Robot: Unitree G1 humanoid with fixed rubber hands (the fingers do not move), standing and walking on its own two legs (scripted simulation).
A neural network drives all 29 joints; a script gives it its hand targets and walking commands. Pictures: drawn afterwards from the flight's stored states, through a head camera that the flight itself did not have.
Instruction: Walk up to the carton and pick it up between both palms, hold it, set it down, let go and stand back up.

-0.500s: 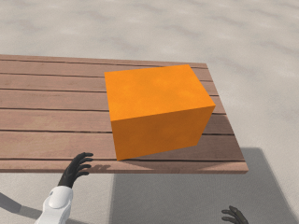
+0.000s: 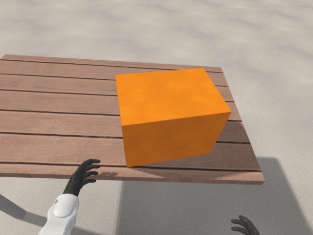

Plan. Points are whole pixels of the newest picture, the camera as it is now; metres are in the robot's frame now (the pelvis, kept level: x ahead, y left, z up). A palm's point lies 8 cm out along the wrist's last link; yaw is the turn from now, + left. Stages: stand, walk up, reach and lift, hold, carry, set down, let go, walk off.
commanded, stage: stand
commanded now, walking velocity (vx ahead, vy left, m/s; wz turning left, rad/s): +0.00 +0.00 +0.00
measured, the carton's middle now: (165, 116) +0.45 -0.04 +0.02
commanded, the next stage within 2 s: none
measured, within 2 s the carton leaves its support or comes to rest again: neither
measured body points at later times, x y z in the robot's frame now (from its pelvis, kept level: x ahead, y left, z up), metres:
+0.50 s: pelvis +0.00 +0.00 +0.00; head -0.01 +0.01 +0.45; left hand +0.24 +0.21 -0.03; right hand +0.12 -0.26 -0.09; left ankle +0.04 +0.12 -0.73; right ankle +0.00 -0.12 -0.73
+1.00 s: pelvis +0.00 +0.00 +0.00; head +0.01 +0.02 +0.45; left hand +0.08 +0.27 -0.13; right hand +0.13 -0.26 -0.09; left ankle +0.04 +0.12 -0.73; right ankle +0.00 -0.12 -0.73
